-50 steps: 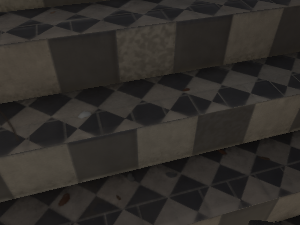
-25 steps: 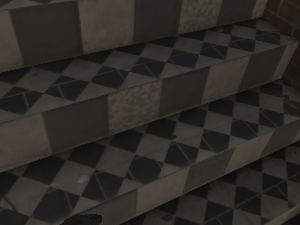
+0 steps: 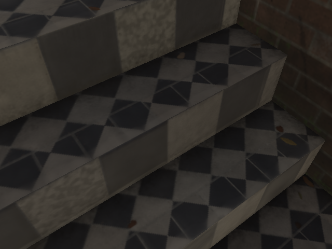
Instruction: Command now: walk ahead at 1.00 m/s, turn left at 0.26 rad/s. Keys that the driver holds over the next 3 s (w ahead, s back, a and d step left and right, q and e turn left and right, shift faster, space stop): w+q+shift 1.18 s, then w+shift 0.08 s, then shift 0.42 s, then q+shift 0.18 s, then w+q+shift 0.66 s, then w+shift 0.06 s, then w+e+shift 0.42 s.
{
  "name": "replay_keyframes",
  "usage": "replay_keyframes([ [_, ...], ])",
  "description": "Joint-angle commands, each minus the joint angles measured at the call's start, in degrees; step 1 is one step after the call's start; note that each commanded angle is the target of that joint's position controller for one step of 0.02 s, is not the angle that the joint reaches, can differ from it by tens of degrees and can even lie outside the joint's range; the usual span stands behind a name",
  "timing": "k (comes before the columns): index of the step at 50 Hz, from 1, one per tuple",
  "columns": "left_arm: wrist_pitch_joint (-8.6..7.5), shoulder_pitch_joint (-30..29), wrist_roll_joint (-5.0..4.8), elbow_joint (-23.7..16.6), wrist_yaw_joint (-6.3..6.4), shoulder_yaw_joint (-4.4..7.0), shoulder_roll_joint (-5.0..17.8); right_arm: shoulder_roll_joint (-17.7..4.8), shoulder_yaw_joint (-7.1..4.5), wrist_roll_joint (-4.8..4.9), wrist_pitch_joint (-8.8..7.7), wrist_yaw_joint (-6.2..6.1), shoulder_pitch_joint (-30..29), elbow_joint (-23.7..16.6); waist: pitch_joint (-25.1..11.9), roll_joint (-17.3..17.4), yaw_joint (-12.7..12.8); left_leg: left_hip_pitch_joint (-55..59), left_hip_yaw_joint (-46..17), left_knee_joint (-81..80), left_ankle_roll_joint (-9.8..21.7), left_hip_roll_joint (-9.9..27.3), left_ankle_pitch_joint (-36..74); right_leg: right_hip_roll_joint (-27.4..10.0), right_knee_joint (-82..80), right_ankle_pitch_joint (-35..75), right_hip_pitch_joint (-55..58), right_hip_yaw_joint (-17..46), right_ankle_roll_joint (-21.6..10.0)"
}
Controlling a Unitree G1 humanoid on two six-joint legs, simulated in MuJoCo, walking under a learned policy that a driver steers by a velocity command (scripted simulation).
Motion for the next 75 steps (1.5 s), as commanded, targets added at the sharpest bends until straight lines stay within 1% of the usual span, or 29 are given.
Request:
replay_keyframes([
  [1,-0.56,14.1,4.22,3.8,1.46,2.71,11.7,3.5,1.15,-0.13,-3.88,-0.25,-24.6,-17.4,-11.1,-5.6,5.5,-56.1,0.3,49.2,3.7,-11.9,-2.1,-15.7,-8.0,57.6,52.0,20.8,-10.7],
  [4,-3.88,16.9,4.25,8.8,3.43,-1.35,1.5,9.1,3.01,-0.97,-2.09,0.76,-22.2,-19.0,-6.8,-10.0,0.1,-64.9,-2.5,71.4,7.0,-13.4,-8.1,-17.1,-10.4,53.0,43.2,14.6,-8.2],
  [7,-5.32,30.8,0.91,11.4,8.08,-1.4,-0.8,5.7,3.56,-2.51,-0.65,1.16,-43.3,-25.4,-10.5,-11.3,11.6,-68.9,1.4,45.6,3.6,-14.6,-25.7,-13.3,-8.9,97.9,64.9,17.4,-7.9],
  [10,-7.5,5.8,-3.16,4.9,9.97,-0.67,3.6,6.9,5.53,-3.16,4.64,4.99,-28.9,-22.5,-13.4,-5.3,-6.6,-28.1,1.0,-18.8,2.8,-10.2,-20.2,-10.3,-11.6,100.6,39.9,7.1,-0.4],
  [12,-8.17,2.3,-8.45,1.4,10.04,0.66,8.1,-3.3,1.59,-6.75,6.67,5.34,-22.3,-17.3,-10.9,-11.9,-6.9,-4.7,0.5,-60.8,0.3,-11.7,-6.2,-7.6,-7.6,107.2,24.6,8.2,0.0],
  [13,-7.96,0.3,-9.37,-1.9,10.3,2.35,11.2,-9.5,-1.58,-8.77,6.47,6.13,-6.3,-12.2,-11.9,-3.2,-15.2,17.3,-8.4,-83.7,3.4,-7.5,11.0,-1.3,17.0,94.8,10.9,5.6,5.6],
  [14,-6.5,2.9,-8.84,-3.7,10.5,4.2,11.4,-8.3,-2.93,-7.79,6.94,8.01,-4.2,-4.9,-4.2,17.6,-13.2,25.3,-11.0,-109.3,10.7,2.9,49.5,11.8,55.2,2.3,-6.0,0.0,5.4],
  [15,-5.78,6.4,-5.59,-4.1,9.89,4.13,5.6,-8.9,-2.57,-6.96,6.7,6.52,-12.3,-0.4,8.7,26.6,-2.8,28.7,-3.5,-107.5,13.6,6.5,60.6,21.0,97.9,-29.0,-33.9,-1.7,3.9],
  [17,-7.28,-3.6,-10.07,-15.2,6.86,-0.75,-1.3,-12.7,-4.06,-11.29,3.09,1.2,0.6,6.4,-5.3,24.6,-3.2,67.0,2.4,-58.0,10.0,14.8,121.8,16.0,116.3,-43.9,-81.7,9.2,-3.5],
  [21,-5.58,-0.8,-2.44,-17.7,3.59,-5.01,-0.1,-16.7,-5.13,-3.6,1.76,2.36,-30.4,1.4,0.4,11.4,12.7,1.4,18.9,-85.6,3.6,0.4,81.4,12.2,66.2,-21.2,-38.4,-3.9,-1.3],
  [24,0.34,29.9,-3.4,-6.6,5.66,0.16,12.6,-24.3,-7.03,1.45,-3.34,2.66,-39.8,-4.2,-24.1,13.5,26.7,-2.8,10.5,-69.8,11.7,8.5,143.7,11.7,47.4,-6.2,16.1,-6.4,-0.9],
  [26,-2.13,18.2,-1.62,-4.6,5.82,1.2,19.0,-15.7,-5.22,3.04,-2.14,2.87,-28.3,-7.6,-27.9,-14.9,15.6,6.9,10.1,-27.3,-0.1,-10.5,112.6,6.7,1.4,-14.4,9.4,17.5,-9.7],
  [27,-2.41,13.0,-1.78,-1.4,6.45,0.49,17.5,-8.0,-3.09,-1.71,-1.52,4.59,-22.1,-8.0,-34.2,-37.7,9.4,-4.5,1.1,-2.3,1.3,-19.9,44.7,-1.1,-6.1,-15.8,17.7,38.0,-14.3],
  [29,-3.85,9.4,-3.85,2.6,6.16,-1.3,5.3,8.2,0.74,-6.78,-3.52,4.87,-17.1,-8.3,-30.1,-18.2,-2.6,-35.0,-13.7,26.3,3.6,-21.0,18.3,-1.2,15.1,-3.8,30.7,23.6,-8.2],
  [31,-5.73,15.1,-1.58,8.8,4.84,-2.5,-3.4,12.5,3.61,-8.06,-4.94,3.24,-30.4,-12.5,-6.4,-3.1,-0.4,-49.7,-8.1,35.0,6.7,-14.5,8.0,0.7,7.5,4.8,17.8,11.5,-3.5],
  [35,-9.4,-1.7,-1.21,3.4,2.47,-1.73,3.0,1.9,0.99,-4.64,2.56,0.32,-23.6,-19.0,8.9,-4.9,-11.3,-54.9,-4.3,53.2,3.3,-10.5,-7.0,-17.6,-29.8,1.6,-5.8,21.6,-9.5],
  [39,-7.78,-0.8,-3.33,7.0,3.54,-2.81,2.3,3.4,1.68,-3.18,5.83,0.36,-31.9,-22.6,19.1,4.6,-10.9,-51.3,1.1,18.6,5.0,-8.8,-6.6,-9.1,-40.7,1.9,-12.5,-2.1,-2.5],
  [44,-5.62,-2.7,-7.79,2.0,6.09,1.49,21.7,-3.0,-0.7,-3.35,8.83,1.32,9.5,-9.7,-17.6,-6.8,-21.7,-6.9,19.7,-4.1,4.9,-17.9,-30.2,-16.4,-11.1,124.6,18.2,-8.1,-13.3],
  [46,-4.63,-8.8,-7.08,-1.4,2.65,0.91,16.0,-7.8,-2.58,-4.07,6.48,3.44,11.1,-8.0,-17.0,-4.8,-21.4,-6.4,4.6,-32.8,7.6,-22.9,-30.9,-14.9,19.3,103.4,19.3,-4.4,-12.3],
  [47,-4.35,-15.9,-5.17,-8.3,0.63,-0.77,8.5,-11.8,-4.1,-4.59,6.92,2.37,3.9,-8.4,-10.7,12.9,-18.3,-11.1,-29.1,-51.3,17.8,-14.1,-41.2,-1.4,41.5,51.5,-4.0,-3.3,-7.6],
  [49,-5.4,-23.9,0.01,-19.2,-0.36,-5.75,-6.5,0.9,0.72,-2.78,5.47,1.84,-13.8,-10.0,1.3,11.4,-6.0,-32.2,-63.4,-74.7,20.1,-11.3,-43.9,9.6,77.0,17.6,-19.8,14.6,-1.7],
  [53,-5.86,-24.1,3.01,-22.2,0.95,-9.53,-8.8,-0.2,-0.2,-6.88,0.75,-0.89,3.4,0.9,3.4,-2.3,-6.3,-25.2,-43.8,-66.5,15.8,-14.4,-19.1,7.3,83.4,14.2,-31.5,13.6,-1.8],
  [61,-4.14,-39.8,0.76,-28.3,3.66,-10.32,-11.1,-5.6,-3.82,-4.55,-3.64,-1.15,23.0,6.1,1.7,-2.9,-14.9,11.3,-40.3,-67.7,18.9,-4.1,16.1,5.2,94.8,-21.6,-63.7,13.0,-2.7],
  [64,-2.38,-44.5,-1.58,-32.0,2.89,-12.59,-12.0,-3.8,-3.24,-3.69,-1.46,-1.87,16.7,4.7,-0.4,-2.6,-12.9,-7.8,-24.5,-87.1,13.8,-4.2,31.2,1.9,49.1,-24.0,-26.5,1.3,-3.6],
  [67,-2.1,-12.4,-5.4,-18.5,4.41,-4.58,-1.6,-11.6,-6.22,-0.65,-4.23,0.87,7.4,1.8,-19.4,9.8,2.2,-8.8,-17.5,-60.2,7.9,-4.7,105.0,7.3,32.2,-9.8,19.3,-2.5,-4.8],
  [68,-2.53,-3.9,-4.67,-13.2,4.33,-2.48,2.4,-12.3,-7.05,-0.55,-5.28,2.35,7.4,2.4,-26.0,2.8,5.4,-11.1,-20.4,-44.3,6.1,-6.7,89.6,6.3,21.6,-9.6,31.1,9.7,-7.5],
  [69,-2.06,0.7,-2.22,-9.1,4.86,-1.28,8.6,-3.7,-5.19,0.44,-5.32,4.2,2.8,-0.5,-28.0,-26.4,5.5,-26.4,-16.8,-17.1,-0.2,-21.4,12.0,-13.5,-0.4,12.9,37.2,46.4,-18.6],
  [71,-0.64,-7.5,-6.16,-7.4,4.75,-2.17,1.4,-0.4,-3.48,-6.52,-3.39,4.79,3.2,-2.7,-16.1,-10.8,-4.1,-35.1,-13.2,10.3,-2.3,-17.9,4.0,-13.8,-5.0,2.4,19.6,54.2,-18.2],
  [75,-4.83,-1.8,-4.16,5.7,5.47,-3.71,-7.9,7.1,1.17,-6.75,0.21,2.62,-3.5,-7.5,4.2,0.9,-7.2,-50.4,-11.3,26.2,0.9,-16.1,-1.7,-9.9,-6.6,12.1,5.8,29.0,-12.9],
])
